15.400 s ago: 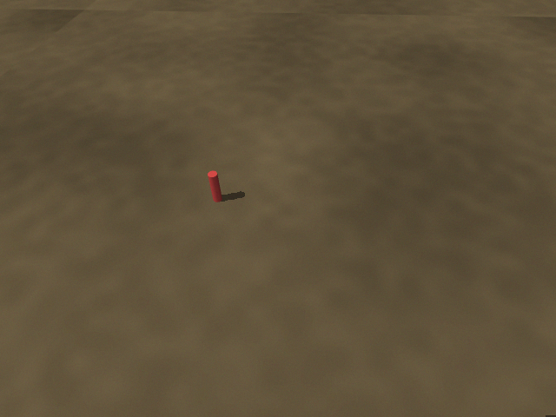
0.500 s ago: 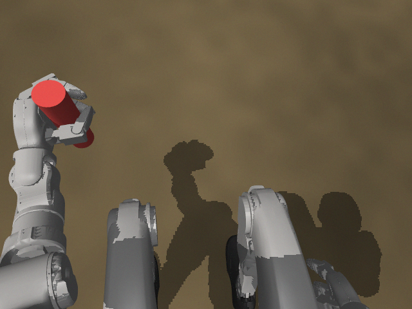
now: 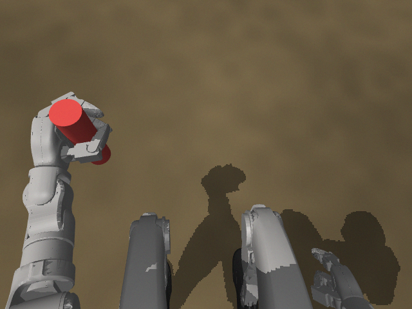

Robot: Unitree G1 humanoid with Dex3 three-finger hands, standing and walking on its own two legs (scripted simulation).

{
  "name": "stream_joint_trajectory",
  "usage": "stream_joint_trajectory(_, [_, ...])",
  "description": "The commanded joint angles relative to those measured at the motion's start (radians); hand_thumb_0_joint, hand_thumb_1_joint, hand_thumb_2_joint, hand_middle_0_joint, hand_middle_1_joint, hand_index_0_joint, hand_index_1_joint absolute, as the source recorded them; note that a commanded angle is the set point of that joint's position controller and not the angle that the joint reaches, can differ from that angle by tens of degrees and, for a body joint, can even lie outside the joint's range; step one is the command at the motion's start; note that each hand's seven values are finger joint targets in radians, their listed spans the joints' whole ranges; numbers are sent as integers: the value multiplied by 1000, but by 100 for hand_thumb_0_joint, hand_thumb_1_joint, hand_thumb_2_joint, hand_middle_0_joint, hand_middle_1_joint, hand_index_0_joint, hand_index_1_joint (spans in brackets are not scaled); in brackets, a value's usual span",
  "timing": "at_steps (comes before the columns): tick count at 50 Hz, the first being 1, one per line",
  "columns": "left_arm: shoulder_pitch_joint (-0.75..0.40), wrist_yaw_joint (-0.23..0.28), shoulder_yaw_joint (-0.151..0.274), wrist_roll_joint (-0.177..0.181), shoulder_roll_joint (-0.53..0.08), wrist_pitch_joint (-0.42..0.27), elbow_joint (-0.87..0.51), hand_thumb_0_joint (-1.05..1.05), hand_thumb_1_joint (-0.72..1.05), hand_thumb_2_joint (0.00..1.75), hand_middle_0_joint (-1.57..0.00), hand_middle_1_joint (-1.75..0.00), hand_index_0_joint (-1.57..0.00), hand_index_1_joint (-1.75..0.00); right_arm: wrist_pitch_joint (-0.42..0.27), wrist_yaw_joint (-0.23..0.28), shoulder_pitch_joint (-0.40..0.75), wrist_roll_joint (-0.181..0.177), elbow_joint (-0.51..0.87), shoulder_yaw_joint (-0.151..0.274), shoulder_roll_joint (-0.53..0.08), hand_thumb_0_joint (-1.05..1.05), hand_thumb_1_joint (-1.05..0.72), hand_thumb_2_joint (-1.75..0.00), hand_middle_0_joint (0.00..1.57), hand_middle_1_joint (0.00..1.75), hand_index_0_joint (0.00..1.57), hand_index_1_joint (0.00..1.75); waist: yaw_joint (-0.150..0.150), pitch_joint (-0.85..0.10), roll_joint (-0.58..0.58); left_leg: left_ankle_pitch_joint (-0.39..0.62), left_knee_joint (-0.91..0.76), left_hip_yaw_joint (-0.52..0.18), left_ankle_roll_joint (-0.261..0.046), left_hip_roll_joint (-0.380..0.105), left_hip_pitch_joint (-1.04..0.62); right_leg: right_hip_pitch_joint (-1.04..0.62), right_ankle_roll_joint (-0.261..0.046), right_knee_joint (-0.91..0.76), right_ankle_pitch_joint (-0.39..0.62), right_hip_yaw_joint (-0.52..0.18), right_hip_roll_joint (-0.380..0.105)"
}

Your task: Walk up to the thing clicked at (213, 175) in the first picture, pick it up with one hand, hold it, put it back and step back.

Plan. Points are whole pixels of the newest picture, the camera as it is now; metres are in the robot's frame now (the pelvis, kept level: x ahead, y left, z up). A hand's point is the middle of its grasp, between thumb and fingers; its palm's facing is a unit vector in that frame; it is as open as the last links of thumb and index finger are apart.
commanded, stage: lift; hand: left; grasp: from the side
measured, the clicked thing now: (85, 137) +0.43 +0.22 +0.00
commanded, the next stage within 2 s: hold in 1.48 s
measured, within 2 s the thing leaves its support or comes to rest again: neither
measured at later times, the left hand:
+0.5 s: hand (33, 83) +0.40 +0.20 +0.19, palm faces +0.09 -1.00 -0.03, open 5.8 cm
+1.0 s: hand out of the picture +0.39 +0.19 +0.27, palm faces +0.08 -1.00 -0.01, open 5.8 cm
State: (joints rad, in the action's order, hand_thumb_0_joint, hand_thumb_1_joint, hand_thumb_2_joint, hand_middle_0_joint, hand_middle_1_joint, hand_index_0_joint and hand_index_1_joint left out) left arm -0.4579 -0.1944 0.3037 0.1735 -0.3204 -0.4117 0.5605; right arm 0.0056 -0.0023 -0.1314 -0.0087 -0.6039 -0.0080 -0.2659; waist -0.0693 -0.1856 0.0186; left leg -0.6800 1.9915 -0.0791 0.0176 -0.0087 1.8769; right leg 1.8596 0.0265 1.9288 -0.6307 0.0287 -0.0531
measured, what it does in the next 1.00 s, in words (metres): rises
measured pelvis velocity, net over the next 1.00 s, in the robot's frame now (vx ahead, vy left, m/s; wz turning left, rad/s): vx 0.06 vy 0.00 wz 0.02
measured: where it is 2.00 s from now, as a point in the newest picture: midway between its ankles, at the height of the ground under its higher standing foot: (203, 303)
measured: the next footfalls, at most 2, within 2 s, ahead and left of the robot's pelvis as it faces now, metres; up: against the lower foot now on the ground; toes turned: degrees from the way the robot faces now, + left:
none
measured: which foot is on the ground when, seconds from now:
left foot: down 0.00-1.00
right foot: down 0.00-1.00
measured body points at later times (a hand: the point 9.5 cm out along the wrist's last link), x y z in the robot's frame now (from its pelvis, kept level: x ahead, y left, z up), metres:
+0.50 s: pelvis +0.04 +0.00 +0.15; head +0.15 +0.03 +0.58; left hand +0.39 +0.25 +0.19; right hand +0.20 -0.25 +0.05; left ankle +0.08 +0.13 -0.43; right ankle +0.10 -0.14 -0.43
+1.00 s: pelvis +0.06 +0.00 +0.22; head +0.13 +0.02 +0.67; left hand +0.38 +0.24 +0.27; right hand +0.20 -0.24 +0.12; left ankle +0.08 +0.13 -0.43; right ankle +0.10 -0.14 -0.43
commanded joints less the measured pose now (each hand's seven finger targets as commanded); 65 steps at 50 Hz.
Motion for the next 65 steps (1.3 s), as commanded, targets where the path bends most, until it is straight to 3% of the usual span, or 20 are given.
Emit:
stream_joint_trajectory(1, [-216,33,35,19,-173,-25,-314,0,49,122,-131,-139,-134,-137,-28,21,-87,-17,94,79,-165,0,-89,-89,20,30,20,30,4,-599,77,126,-356,30,-42,10,-475,-456,-58,-315,140,12,31])
stream_joint_trajectory(6, [-138,58,-14,16,-148,23,-426,0,53,123,-129,-138,-132,-136,-38,37,-69,-29,110,85,-159,0,-88,-89,20,30,20,30,7,-583,85,144,-449,18,-38,4,-610,-529,-56,-409,163,6,32])
stream_joint_trajectory(8, [-90,75,-1,25,-142,42,-457,0,52,123,-130,-139,-132,-137,-39,41,-72,-36,117,85,-152,0,-89,-89,20,30,20,30,15,-574,57,157,-493,14,-37,4,-637,-602,-51,-452,175,10,33])
stream_joint_trajectory(11, [-68,93,-23,42,-116,63,-505,0,51,124,-130,-140,-133,-138,-53,49,-59,-42,120,79,-142,0,-89,-89,20,30,20,30,9,-534,47,175,-545,13,-37,2,-695,-664,-48,-512,196,10,37])
stream_joint_trajectory(17, [21,109,-55,25,-90,80,-462,0,46,126,-132,-142,-135,-140,-71,57,-65,-42,109,75,-122,0,-89,-89,20,30,20,30,3,-410,24,213,-642,26,-39,2,-773,-774,-44,-632,236,4,42])
stream_joint_trajectory(18, [8,108,-43,28,-104,78,-481,0,46,126,-133,-142,-136,-140,-77,58,-69,-42,109,76,-123,0,-89,-89,20,30,20,30,11,-423,34,233,-656,28,-36,1,-808,-797,-45,-647,251,2,43])
stream_joint_trajectory(23, [30,98,-80,25,-71,71,-466,0,47,124,-132,-140,-134,-139,-91,53,-82,-36,104,69,-118,0,-89,-89,20,30,20,30,14,-368,63,286,-756,12,-25,-7,-926,-855,-47,-711,293,18,45])
stream_joint_trajectory(24, [42,97,-61,28,-85,67,-463,0,49,124,-133,-141,-135,-139,-92,53,-71,-38,107,69,-117,0,-89,-89,20,30,20,30,31,-354,60,257,-779,14,-25,-6,-939,-866,-47,-732,266,17,46])
stream_joint_trajectory(25, [59,93,-69,22,-78,69,-421,0,47,124,-132,-141,-135,-139,-94,52,-88,-36,91,74,-123,0,-89,-89,20,30,20,30,20,-343,68,294,-793,7,-20,-11,-968,-863,-47,-735,296,20,44])
stream_joint_trajectory(26, [30,92,-66,25,-91,59,-481,0,47,125,-133,-141,-135,-139,-94,50,-75,-36,107,69,-117,0,-89,-89,20,30,20,30,34,-350,74,282,-808,10,-21,-9,-977,-887,-48,-750,285,20,45])
stream_joint_trajectory(32, [56,86,-90,32,-55,48,-456,0,49,124,-133,-140,-135,-138,-100,50,-77,-31,108,67,-117,0,-89,-89,20,30,20,30,30,-289,75,286,-907,0,-13,-16,-1075,-941,-46,-825,286,27,49])
stream_joint_trajectory(35, [55,82,-98,34,-49,42,-467,0,47,124,-134,-140,-136,-139,-103,51,-90,-27,107,67,-113,0,-89,-89,20,30,20,30,23,-319,48,329,-918,18,-18,-10,-1103,-1023,-42,-864,334,24,49])
stream_joint_trajectory(38, [73,87,-59,36,-82,36,-471,0,47,124,-133,-139,-135,-138,-104,53,-91,-25,107,64,-110,0,-89,-89,20,30,20,30,40,-297,40,327,-955,30,-21,-5,-1110,-1081,-40,-903,333,22,51])
stream_joint_trajectory(40, [74,86,-105,32,-38,33,-469,0,49,125,-134,-140,-136,-139,-105,52,-96,-24,104,63,-108,0,-89,-89,20,30,20,30,26,-284,29,347,-971,32,-20,-10,-1148,-1089,-41,-917,352,23,52])
stream_joint_trajectory(44, [74,85,-80,33,-66,31,-458,0,48,124,-133,-139,-134,-138,-102,57,-101,-23,100,64,-106,0,-89,-89,20,30,20,30,36,-268,7,392,-1002,44,-22,-6,-1173,-1166,-38,-960,394,21,54])
stream_joint_trajectory(46, [82,83,-101,31,-38,31,-446,0,49,124,-131,-139,-133,-137,-102,55,-99,-18,100,59,-95,0,-89,-89,20,30,20,30,32,-248,27,381,-1021,50,-22,-5,-1181,-1181,-38,-979,387,17,54])
stream_joint_trajectory(54, [75,67,-103,32,-30,20,-414,0,53,126,-129,-138,-132,-137,-98,57,-90,-14,95,59,-91,0,-88,-89,20,30,20,30,37,-196,20,377,-1094,55,-19,-8,-1247,-1235,-37,-1047,382,19,56])
stream_joint_trajectory(56, [86,67,-85,37,-39,17,-398,0,53,126,-130,-139,-132,-137,-98,56,-89,-17,95,60,-92,0,-89,-89,20,30,20,30,43,-181,-1,359,-1111,60,-23,-5,-1231,-1273,-34,-1067,374,14,52])
stream_joint_trajectory(61, [78,55,-88,42,-27,10,-395,0,53,126,-128,-138,-130,-136,-98,61,-103,-12,83,63,-97,0,-89,-89,20,30,20,30,33,-205,23,447,-1125,61,-16,-9,-1309,-1295,-38,-1075,448,18,57])
stream_joint_trajectory(65, [63,48,-86,40,-32,-1,-385,0,54,127,-130,-139,-132,-138,-94,58,-95,-10,82,62,-95,0,-88,-89,20,30,20,30,36,-164,6,438,-1146,61,-18,-9,-1303,-1312,-38,-1093,440,17,56])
